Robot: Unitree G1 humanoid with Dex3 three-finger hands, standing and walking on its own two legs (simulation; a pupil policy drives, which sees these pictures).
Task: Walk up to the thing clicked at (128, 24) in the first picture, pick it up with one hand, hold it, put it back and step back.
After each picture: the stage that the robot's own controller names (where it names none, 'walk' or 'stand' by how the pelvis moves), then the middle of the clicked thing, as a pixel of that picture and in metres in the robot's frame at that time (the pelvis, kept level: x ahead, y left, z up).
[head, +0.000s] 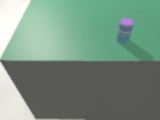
stand; (124, 31) +0.67 -0.18 +0.00
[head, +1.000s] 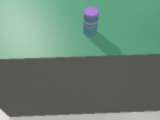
sink last; (90, 22) +0.63 +0.01 +0.04
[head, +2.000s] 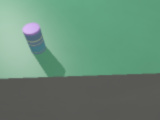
stand; (35, 39) +0.53 +0.24 +0.04
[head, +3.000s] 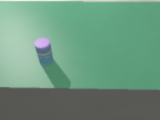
stand; (44, 52) +0.53 +0.21 +0.00
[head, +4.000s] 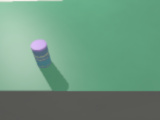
stand; (41, 54) +0.52 +0.22 +0.00
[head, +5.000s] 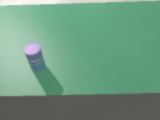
stand; (35, 58) +0.50 +0.24 +0.00
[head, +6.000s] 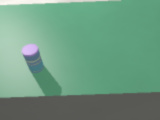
stand; (33, 58) +0.50 +0.25 +0.00
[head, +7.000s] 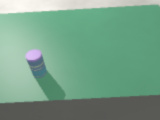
rise first; (36, 64) +0.48 +0.25 +0.00
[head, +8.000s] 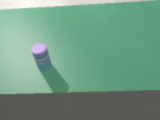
go down; (42, 57) +0.51 +0.25 +0.00
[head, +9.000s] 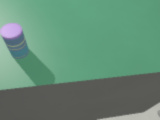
go down; (15, 41) +0.50 +0.23 +0.03
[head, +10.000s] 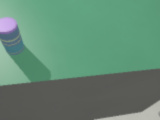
approach; (10, 37) +0.51 +0.23 +0.05
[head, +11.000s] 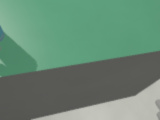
close in; out of the picture +0.51 +0.25 +0.09
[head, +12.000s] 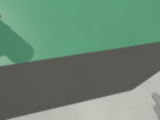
close; out of the picture +0.55 +0.24 +0.10
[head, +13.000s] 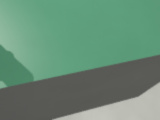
lift; out of the picture +0.48 +0.26 +0.09
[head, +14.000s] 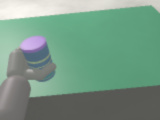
lift; (39, 59) +0.33 +0.15 +0.20
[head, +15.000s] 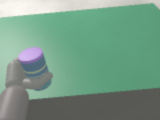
hold; (36, 69) +0.33 +0.17 +0.16
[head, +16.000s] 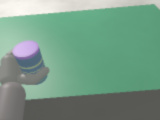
hold; (31, 63) +0.33 +0.17 +0.18
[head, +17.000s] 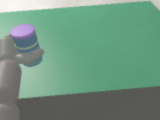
crouch; (28, 46) +0.40 +0.19 +0.18
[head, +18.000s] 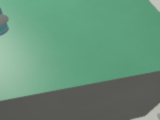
lower; out of the picture +0.51 +0.25 +0.20
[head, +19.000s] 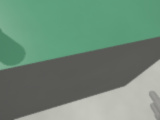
lower; out of the picture +0.55 +0.25 +0.10
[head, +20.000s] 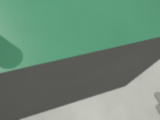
lower; out of the picture +0.54 +0.26 +0.10
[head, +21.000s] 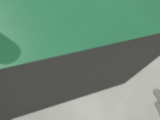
lower; out of the picture +0.55 +0.26 +0.11
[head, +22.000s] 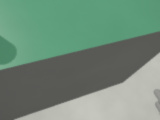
lower; out of the picture +0.55 +0.26 +0.11
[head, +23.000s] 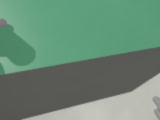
open; out of the picture +0.54 +0.24 +0.10
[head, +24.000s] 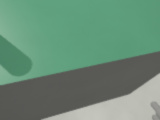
sink last; out of the picture +0.52 +0.26 +0.08
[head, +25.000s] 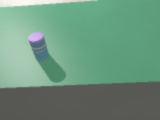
stand; (39, 46) +0.55 +0.26 +0.05
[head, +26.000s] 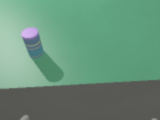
stand; (33, 43) +0.54 +0.24 +0.04
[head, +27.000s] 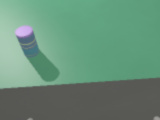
stand; (28, 42) +0.53 +0.26 +0.06
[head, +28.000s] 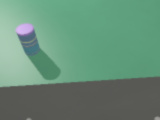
stand; (28, 40) +0.53 +0.25 +0.06
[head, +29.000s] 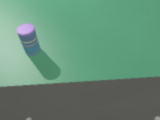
stand; (29, 40) +0.53 +0.25 +0.06
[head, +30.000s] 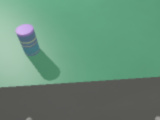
stand; (28, 40) +0.53 +0.25 +0.06
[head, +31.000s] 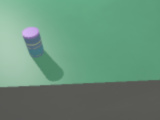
stand; (33, 42) +0.54 +0.24 +0.04
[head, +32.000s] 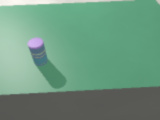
walk; (38, 52) +0.54 +0.23 +0.00
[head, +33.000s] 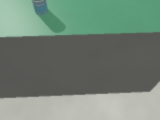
walk; (39, 0) +0.75 +0.25 +0.02
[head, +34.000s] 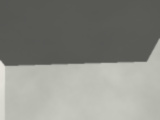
walk; out of the picture +1.11 +0.24 +0.02
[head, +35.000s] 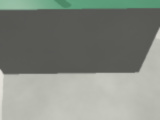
stand; out of the picture +1.17 +0.24 +0.01
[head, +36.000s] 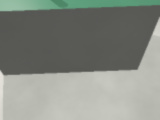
stand; out of the picture +1.18 +0.25 +0.00
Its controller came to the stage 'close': yes
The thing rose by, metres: 0.20
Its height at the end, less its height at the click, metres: +0.00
